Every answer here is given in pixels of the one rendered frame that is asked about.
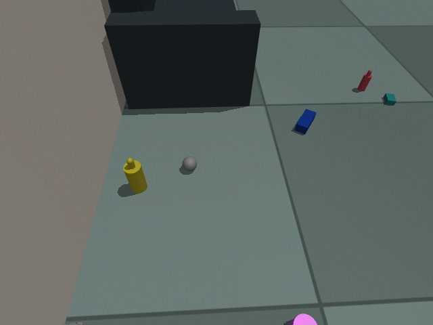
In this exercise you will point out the sofa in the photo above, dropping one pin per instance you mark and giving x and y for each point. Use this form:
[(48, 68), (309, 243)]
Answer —
[(183, 53)]

